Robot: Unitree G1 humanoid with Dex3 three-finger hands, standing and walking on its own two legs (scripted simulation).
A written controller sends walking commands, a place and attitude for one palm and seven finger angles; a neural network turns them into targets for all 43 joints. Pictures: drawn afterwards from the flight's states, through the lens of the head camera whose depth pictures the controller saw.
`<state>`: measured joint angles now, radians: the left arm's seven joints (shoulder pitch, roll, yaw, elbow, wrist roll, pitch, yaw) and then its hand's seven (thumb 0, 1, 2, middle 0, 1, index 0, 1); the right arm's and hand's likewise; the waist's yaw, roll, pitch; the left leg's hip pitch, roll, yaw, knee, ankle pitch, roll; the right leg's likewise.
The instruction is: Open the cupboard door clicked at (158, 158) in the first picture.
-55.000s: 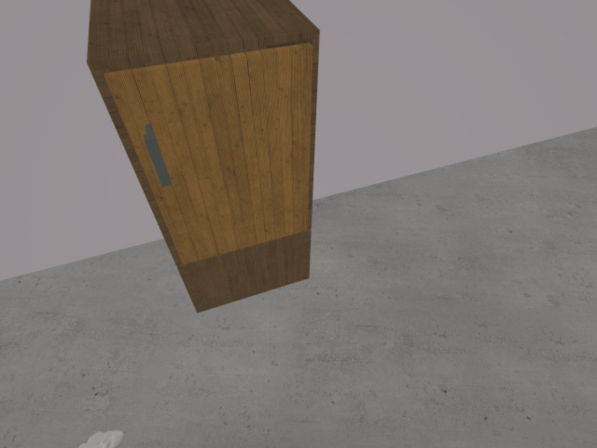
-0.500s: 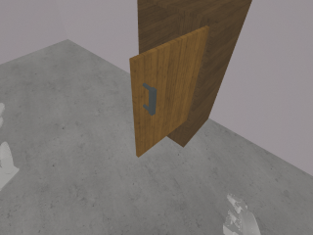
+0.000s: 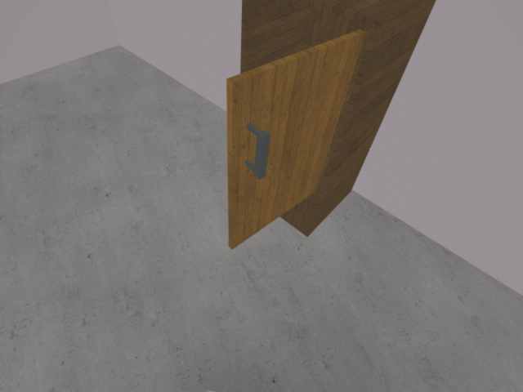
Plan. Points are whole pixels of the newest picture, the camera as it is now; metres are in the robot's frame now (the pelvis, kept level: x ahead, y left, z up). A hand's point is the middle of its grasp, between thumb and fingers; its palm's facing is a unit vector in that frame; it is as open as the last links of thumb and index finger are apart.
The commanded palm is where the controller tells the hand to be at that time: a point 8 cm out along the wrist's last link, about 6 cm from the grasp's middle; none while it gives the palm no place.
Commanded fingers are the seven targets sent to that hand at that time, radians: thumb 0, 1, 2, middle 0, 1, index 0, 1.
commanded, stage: let the arm hang, fingers relaxed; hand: left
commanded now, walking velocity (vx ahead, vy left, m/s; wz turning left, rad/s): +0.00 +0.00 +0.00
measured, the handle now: (255, 151) +0.60 +0.03 -0.01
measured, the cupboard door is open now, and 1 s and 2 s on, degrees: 83 83 83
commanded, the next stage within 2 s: look to check the result in 0.78 s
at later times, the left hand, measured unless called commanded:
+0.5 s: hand out of the picture -0.01 +0.17 -0.17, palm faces +0.04 -0.98 -0.19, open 7.4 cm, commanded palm none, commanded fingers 0.00 0.90 0.90 -0.20 -0.30 -0.20 -0.30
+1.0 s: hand out of the picture +0.01 +0.16 -0.17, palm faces +0.04 -0.98 -0.19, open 7.4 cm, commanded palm none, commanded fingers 0.00 0.90 0.90 -0.20 -0.30 -0.20 -0.30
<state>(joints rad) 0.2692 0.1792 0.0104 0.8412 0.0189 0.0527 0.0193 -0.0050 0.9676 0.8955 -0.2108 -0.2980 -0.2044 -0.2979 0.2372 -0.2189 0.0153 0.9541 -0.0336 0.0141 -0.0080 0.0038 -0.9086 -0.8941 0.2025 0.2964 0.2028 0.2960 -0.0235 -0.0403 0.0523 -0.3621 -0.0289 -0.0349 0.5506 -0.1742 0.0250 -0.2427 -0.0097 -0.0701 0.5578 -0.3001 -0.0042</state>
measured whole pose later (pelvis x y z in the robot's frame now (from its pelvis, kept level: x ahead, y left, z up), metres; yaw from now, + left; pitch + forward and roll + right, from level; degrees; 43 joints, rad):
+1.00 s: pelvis +0.03 -0.01 +0.01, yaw +0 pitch -2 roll +0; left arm 0.30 0.14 0.01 1.14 0.01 0.00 0.03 0.00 0.91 0.90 -0.20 -0.30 -0.20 -0.30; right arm 0.26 -0.13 0.01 1.15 -0.02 0.01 -0.04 0.00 -0.92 -0.89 0.20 0.30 0.20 0.30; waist 0.00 0.01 0.06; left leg -0.24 -0.03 -0.03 0.43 -0.17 0.02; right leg -0.12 -0.01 -0.07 0.43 -0.29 -0.01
